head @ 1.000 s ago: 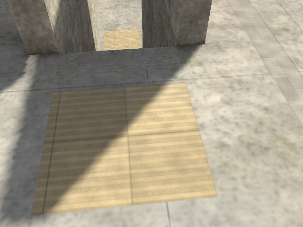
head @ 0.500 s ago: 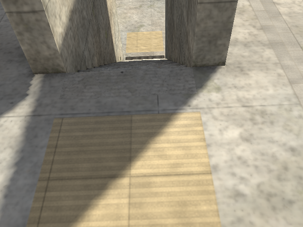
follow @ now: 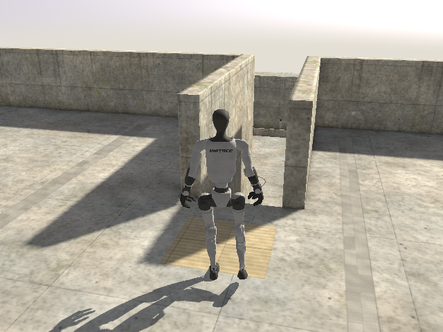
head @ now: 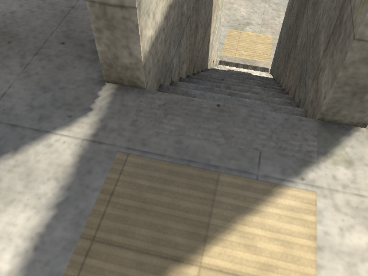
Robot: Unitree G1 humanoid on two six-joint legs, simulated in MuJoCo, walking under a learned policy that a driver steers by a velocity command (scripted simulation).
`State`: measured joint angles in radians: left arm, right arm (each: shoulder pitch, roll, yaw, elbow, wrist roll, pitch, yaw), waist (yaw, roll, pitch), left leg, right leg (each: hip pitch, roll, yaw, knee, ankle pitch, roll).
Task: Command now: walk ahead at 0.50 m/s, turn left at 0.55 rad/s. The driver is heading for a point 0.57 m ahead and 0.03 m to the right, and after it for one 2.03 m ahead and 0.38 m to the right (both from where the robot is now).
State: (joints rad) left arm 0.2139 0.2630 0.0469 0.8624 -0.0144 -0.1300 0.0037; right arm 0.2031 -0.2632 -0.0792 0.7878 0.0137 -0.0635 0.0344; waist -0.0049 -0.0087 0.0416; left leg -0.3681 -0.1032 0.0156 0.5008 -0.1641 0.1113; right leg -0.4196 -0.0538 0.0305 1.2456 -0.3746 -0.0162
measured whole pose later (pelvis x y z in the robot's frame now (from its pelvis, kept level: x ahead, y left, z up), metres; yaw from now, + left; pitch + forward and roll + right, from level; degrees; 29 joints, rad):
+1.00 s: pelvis +0.47 +0.00 +0.00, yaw -3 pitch +3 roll +0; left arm 0.27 0.31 0.07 0.78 -0.02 0.02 0.03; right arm 0.07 -0.23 -0.04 0.70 -0.02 -0.04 -0.02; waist 0.04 -0.03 0.03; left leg -0.44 0.02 0.04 0.48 -0.10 0.02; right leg -0.49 0.01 0.04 1.16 -0.54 0.06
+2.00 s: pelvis +0.50 -0.02 +0.00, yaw -22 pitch -1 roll +0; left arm 0.22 0.25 0.05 0.75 0.01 0.01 0.01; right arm 0.15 -0.23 -0.03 0.88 -0.01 -0.03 0.00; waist 0.01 -0.01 0.02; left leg -0.22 0.00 -0.01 0.53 -0.30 0.00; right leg -0.26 0.05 0.09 0.53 -0.26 -0.01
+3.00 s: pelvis +0.56 -0.04 +0.01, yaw -22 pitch -2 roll +0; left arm 0.23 0.32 0.07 0.87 0.07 -0.07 0.00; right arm 0.26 -0.31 -0.04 0.96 -0.03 -0.08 -0.02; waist -0.03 0.01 0.03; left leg -0.02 0.00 -0.01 0.35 -0.31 0.05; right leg -0.20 0.01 -0.01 0.58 -0.41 -0.08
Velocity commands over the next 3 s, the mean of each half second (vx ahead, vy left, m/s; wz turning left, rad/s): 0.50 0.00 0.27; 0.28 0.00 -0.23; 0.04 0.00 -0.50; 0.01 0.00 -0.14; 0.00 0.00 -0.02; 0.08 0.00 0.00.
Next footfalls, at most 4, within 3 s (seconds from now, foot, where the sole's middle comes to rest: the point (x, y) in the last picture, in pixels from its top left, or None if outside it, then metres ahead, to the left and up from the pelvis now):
0.38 right None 0.40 -0.13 -0.77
0.86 left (160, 231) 0.62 0.11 -0.77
1.26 right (230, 259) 0.51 -0.14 -0.77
1.70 left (167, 242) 0.58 0.09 -0.77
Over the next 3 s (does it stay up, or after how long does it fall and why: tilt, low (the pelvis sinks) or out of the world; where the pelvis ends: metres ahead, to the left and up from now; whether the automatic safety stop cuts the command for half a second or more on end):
stays up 0.56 -0.04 0.01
